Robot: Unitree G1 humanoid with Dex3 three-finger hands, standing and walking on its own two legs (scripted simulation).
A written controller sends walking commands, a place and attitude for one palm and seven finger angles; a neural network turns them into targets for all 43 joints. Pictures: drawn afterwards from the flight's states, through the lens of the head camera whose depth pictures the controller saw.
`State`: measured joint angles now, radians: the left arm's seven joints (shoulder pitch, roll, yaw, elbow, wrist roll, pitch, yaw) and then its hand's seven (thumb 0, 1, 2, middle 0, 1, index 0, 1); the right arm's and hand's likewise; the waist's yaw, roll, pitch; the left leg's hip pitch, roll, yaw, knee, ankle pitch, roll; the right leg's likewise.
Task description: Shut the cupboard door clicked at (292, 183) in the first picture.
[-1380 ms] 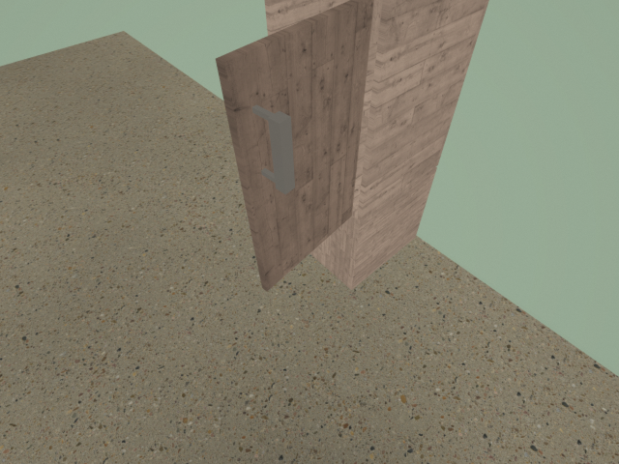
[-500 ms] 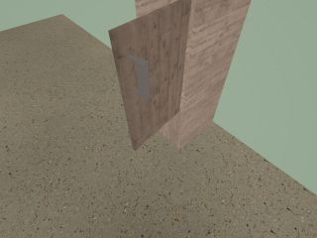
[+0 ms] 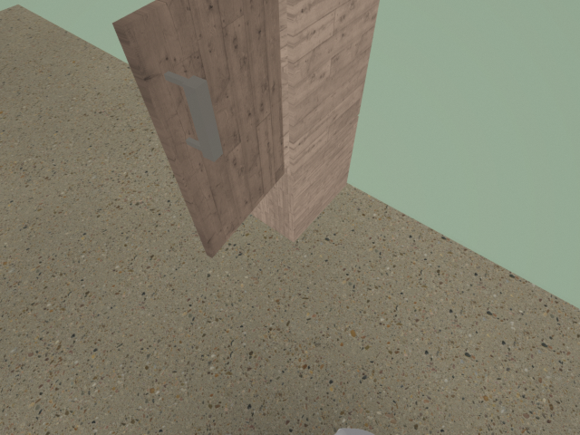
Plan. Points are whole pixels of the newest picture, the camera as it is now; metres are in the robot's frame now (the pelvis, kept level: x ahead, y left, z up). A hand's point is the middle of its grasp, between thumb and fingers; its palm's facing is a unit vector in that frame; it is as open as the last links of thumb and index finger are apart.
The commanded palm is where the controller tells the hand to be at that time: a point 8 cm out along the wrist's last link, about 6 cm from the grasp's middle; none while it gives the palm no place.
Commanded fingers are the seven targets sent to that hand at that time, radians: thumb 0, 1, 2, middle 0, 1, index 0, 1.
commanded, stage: walk around to get in front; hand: left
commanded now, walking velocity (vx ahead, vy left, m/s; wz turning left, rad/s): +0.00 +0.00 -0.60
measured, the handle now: (193, 117) +0.56 +0.20 +0.10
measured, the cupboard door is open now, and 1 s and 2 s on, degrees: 96 96 96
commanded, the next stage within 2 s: none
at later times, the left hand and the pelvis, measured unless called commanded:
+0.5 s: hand out of the picture +0.11 +0.16 -0.17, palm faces -0.22 -0.95 -0.21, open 7.4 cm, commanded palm none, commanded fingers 0.00 0.90 0.90 -0.20 -0.30 -0.20 -0.30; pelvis +0.01 -0.01 +0.01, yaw -17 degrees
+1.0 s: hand (268, 375) +0.22 +0.06 -0.15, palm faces -0.58 -0.76 -0.30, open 7.4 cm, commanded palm none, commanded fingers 0.00 0.90 0.90 -0.20 -0.30 -0.20 -0.30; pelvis +0.00 -0.04 +0.00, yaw -36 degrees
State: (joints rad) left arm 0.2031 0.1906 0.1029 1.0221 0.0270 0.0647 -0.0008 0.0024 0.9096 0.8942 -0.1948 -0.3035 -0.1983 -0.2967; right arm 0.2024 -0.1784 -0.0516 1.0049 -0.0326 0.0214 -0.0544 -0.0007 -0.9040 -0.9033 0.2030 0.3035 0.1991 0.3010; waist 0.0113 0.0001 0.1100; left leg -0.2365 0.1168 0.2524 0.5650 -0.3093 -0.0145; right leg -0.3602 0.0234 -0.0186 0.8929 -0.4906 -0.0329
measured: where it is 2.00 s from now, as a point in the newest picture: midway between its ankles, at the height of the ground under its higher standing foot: outside the picture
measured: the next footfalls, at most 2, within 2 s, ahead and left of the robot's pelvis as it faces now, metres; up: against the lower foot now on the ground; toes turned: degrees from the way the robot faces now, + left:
left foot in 0.54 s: +0.07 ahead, +0.10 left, +0.00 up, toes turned -19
right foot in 0.88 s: -0.02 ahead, -0.15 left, +0.00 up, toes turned -36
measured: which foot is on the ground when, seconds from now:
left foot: down 0.00-0.12, up 0.14-0.52, down 0.54-0.88, up 0.90-1.00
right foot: down 0.00-0.52, up 0.54-0.86, down 0.88-1.00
